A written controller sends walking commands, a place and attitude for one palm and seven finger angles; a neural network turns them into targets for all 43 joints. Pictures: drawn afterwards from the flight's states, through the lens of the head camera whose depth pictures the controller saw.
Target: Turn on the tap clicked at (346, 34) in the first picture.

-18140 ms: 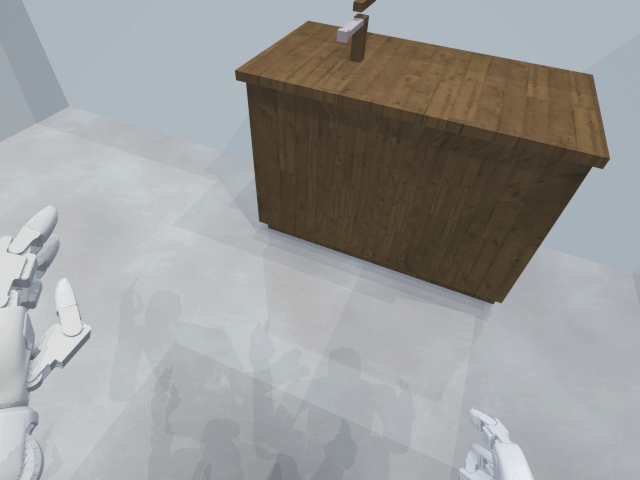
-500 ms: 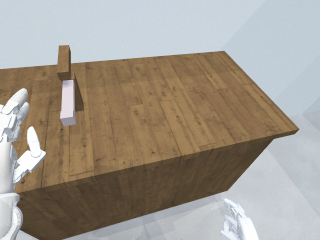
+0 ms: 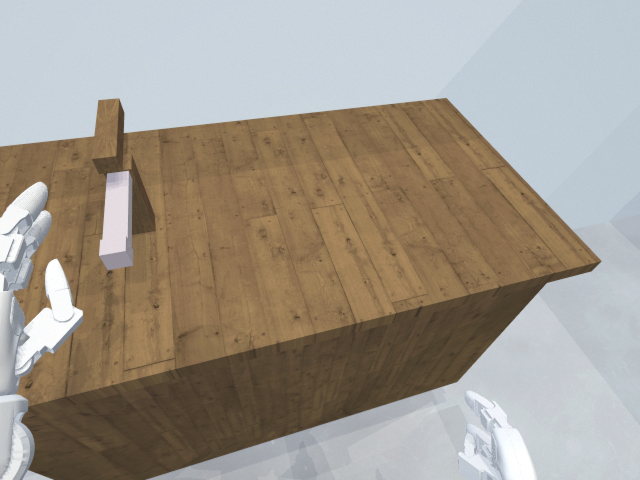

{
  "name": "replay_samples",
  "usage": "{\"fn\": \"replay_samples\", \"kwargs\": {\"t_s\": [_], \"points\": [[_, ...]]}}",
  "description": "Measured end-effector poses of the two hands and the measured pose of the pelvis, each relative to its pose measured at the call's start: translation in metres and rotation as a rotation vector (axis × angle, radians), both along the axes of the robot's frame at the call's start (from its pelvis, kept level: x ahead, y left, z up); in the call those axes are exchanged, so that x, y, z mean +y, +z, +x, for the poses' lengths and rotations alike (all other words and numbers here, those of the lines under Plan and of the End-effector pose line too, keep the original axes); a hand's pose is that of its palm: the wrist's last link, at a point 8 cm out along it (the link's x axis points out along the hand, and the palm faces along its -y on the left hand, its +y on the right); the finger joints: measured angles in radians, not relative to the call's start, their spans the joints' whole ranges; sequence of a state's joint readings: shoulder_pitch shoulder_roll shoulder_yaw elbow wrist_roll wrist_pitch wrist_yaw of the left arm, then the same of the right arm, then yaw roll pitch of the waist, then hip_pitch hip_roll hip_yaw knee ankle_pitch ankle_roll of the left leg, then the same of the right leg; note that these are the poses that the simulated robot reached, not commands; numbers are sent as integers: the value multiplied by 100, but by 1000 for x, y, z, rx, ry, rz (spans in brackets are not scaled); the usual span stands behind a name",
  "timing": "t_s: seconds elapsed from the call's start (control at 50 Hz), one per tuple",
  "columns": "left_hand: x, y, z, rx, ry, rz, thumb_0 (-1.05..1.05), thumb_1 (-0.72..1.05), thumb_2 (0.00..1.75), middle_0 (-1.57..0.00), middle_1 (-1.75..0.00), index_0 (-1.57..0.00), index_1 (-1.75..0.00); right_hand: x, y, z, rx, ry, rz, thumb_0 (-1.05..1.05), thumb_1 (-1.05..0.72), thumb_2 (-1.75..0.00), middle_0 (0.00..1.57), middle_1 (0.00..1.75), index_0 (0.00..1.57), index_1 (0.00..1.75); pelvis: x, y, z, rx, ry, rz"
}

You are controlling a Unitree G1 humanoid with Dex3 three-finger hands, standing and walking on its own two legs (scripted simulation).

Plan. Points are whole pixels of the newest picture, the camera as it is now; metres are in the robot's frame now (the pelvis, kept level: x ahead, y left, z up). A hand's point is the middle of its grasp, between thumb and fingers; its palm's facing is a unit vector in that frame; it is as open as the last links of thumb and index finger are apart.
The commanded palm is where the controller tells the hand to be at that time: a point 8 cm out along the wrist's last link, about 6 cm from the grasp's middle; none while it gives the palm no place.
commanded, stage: come to a stop and stand still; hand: left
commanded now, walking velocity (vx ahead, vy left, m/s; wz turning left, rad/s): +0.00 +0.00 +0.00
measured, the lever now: (116, 252) +0.33 +0.28 +0.10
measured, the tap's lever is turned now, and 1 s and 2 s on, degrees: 0 0 0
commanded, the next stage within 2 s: look again from close up in 0.04 s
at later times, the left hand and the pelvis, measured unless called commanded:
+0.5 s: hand (88, 312) +0.22 +0.24 +0.16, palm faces +0.39 -0.85 -0.36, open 7.4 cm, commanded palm +0.16 +0.27 +0.17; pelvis +0.01 -0.01 +0.00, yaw +0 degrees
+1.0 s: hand (122, 314) +0.22 +0.20 +0.16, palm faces +0.35 -0.86 -0.37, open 7.4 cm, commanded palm +0.16 +0.24 +0.17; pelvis +0.00 -0.04 +0.00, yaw +0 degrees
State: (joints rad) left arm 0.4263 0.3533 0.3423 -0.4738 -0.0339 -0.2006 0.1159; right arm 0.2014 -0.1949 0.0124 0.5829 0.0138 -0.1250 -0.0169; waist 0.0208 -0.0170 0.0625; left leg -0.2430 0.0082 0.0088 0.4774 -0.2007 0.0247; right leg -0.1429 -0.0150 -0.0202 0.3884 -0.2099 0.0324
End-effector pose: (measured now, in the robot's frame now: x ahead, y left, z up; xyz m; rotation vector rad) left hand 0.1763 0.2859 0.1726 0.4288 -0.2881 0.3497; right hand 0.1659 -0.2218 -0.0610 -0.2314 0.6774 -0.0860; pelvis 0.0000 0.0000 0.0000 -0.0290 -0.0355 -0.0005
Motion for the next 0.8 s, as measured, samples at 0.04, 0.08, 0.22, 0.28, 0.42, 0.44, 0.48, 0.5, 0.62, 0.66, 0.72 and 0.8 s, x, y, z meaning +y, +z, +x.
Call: {"fn": "replay_samples", "kwargs": {"t_s": [0.04,0.08,0.22,0.28,0.42,0.44,0.48,0.5,0.62,0.66,0.72,0.8], "points": [[-1,0,0,3,3,-1,2,89,90,-21,-30,-21,-30,-1,-1,1,4,-1,2,1,-91,-90,20,30,20,30,-1,0,1,1,1,0],[-2,1,0,6,6,-1,2,89,90,-21,-30,-21,-30,-2,-2,2,8,-2,5,1,-91,-90,20,30,20,30,-2,0,2,2,1,1],[-6,0,1,18,12,-7,2,89,90,-21,-30,-21,-30,-2,-4,5,11,-1,14,1,-91,-90,20,30,20,30,-5,1,3,2,2,4],[-8,1,1,20,12,-7,2,89,90,-21,-30,-21,-30,-2,-4,6,10,-1,19,1,-91,-90,20,30,20,30,-6,1,3,3,2,5],[-10,0,2,31,18,-8,2,89,90,-21,-30,-21,-30,-4,-5,7,16,-2,20,1,-91,-90,20,30,20,30,-8,1,4,7,5,5],[-10,0,2,32,18,-9,2,89,90,-21,-30,-21,-30,-4,-5,7,17,-2,20,1,-91,-90,20,30,20,30,-8,1,5,7,5,5],[-10,0,2,33,20,-9,2,89,90,-21,-30,-21,-30,-6,-5,7,20,-4,18,1,-91,-90,20,30,20,30,-9,1,5,7,6,5],[-10,0,3,34,20,-9,2,89,90,-21,-30,-21,-30,-6,-6,7,22,-5,17,1,-91,-90,20,30,20,30,-9,1,5,7,6,5],[-12,1,2,32,17,-11,2,89,90,-21,-30,-21,-30,-9,-5,8,24,-9,12,1,-91,-90,20,30,20,30,-10,1,6,5,8,6],[-12,2,3,30,15,-13,2,89,90,-21,-30,-21,-30,-9,-4,8,24,-10,13,1,-91,-90,20,30,20,30,-11,1,6,5,6,7],[-12,2,4,31,16,-16,2,89,90,-21,-30,-21,-30,-9,-3,8,23,-10,18,1,-91,-90,20,30,20,30,-13,2,6,6,4,8],[-16,1,6,32,16,-22,2,89,90,-20,-30,-21,-30,-9,-2,9,23,-5,28,1,-91,-90,20,30,20,30,-18,2,5,11,2,8]]}}
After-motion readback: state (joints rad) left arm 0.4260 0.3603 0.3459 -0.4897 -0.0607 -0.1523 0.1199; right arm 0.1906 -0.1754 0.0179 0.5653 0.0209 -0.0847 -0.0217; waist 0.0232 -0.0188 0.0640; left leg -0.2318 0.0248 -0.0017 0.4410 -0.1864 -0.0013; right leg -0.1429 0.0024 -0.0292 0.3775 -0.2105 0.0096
